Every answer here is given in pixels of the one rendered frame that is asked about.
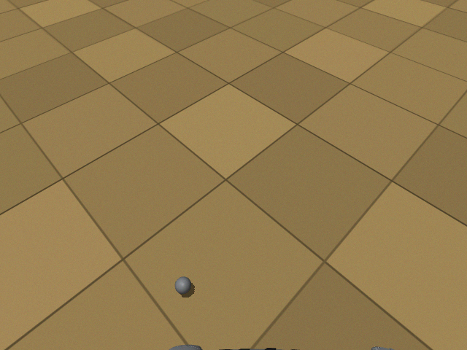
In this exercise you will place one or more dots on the ball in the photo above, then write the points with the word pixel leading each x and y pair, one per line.
pixel 182 285

